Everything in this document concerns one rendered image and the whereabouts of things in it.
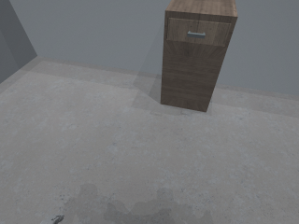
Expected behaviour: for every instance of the robot left hand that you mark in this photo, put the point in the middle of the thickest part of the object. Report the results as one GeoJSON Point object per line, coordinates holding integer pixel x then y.
{"type": "Point", "coordinates": [53, 219]}

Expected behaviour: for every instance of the drawer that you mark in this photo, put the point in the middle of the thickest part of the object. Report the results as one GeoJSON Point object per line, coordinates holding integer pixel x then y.
{"type": "Point", "coordinates": [215, 32]}

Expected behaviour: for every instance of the cabinet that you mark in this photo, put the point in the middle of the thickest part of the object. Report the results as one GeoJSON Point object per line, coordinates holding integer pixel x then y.
{"type": "Point", "coordinates": [190, 70]}

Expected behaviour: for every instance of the handle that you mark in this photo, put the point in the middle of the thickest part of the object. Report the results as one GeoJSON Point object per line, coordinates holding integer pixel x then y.
{"type": "Point", "coordinates": [196, 35]}

